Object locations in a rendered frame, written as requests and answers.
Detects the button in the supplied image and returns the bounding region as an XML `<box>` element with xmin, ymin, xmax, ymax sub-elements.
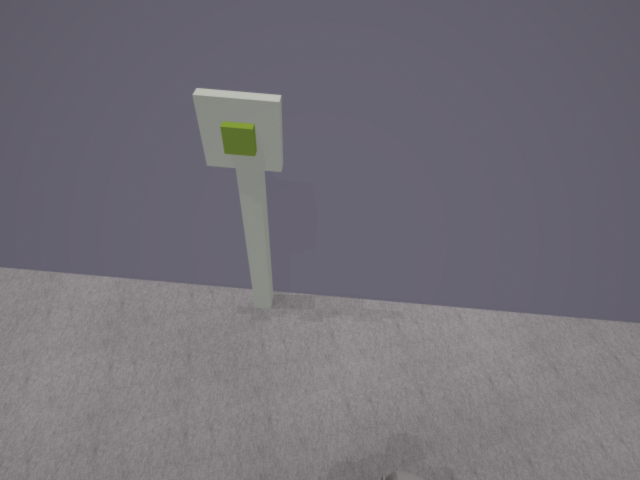
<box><xmin>220</xmin><ymin>121</ymin><xmax>257</xmax><ymax>156</ymax></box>

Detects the panel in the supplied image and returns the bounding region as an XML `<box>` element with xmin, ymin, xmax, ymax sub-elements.
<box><xmin>192</xmin><ymin>88</ymin><xmax>283</xmax><ymax>309</ymax></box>

